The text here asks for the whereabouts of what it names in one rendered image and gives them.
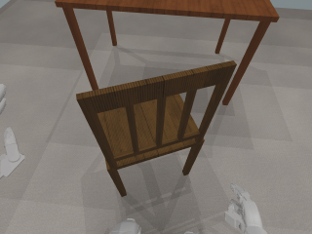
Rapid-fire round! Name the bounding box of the chair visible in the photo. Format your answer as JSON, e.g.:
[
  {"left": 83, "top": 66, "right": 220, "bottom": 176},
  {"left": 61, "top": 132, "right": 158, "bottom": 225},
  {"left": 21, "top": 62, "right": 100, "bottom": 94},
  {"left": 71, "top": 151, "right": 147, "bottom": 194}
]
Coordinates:
[{"left": 76, "top": 60, "right": 237, "bottom": 197}]

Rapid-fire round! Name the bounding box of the table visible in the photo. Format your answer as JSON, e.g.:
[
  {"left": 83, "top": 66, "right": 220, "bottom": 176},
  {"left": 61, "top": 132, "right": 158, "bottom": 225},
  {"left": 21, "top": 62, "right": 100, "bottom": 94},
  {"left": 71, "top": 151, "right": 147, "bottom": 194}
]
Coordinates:
[{"left": 55, "top": 0, "right": 279, "bottom": 105}]

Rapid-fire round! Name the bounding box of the robot right hand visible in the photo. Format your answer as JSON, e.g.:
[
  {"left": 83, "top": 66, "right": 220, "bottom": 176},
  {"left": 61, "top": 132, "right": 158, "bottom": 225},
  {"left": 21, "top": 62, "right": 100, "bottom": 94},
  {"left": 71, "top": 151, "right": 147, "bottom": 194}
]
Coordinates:
[{"left": 225, "top": 183, "right": 263, "bottom": 233}]

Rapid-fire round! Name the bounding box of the robot left hand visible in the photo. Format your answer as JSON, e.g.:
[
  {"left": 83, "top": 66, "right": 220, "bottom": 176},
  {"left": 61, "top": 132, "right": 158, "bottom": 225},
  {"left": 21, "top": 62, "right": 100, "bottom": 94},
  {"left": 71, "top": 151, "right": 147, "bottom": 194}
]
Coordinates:
[{"left": 0, "top": 84, "right": 25, "bottom": 179}]

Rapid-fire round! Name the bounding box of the robot left thigh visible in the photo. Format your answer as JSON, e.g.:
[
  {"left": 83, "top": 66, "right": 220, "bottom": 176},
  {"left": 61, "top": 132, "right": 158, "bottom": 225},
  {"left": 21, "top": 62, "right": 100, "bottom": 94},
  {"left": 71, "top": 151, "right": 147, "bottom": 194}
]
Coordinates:
[{"left": 110, "top": 219, "right": 141, "bottom": 234}]

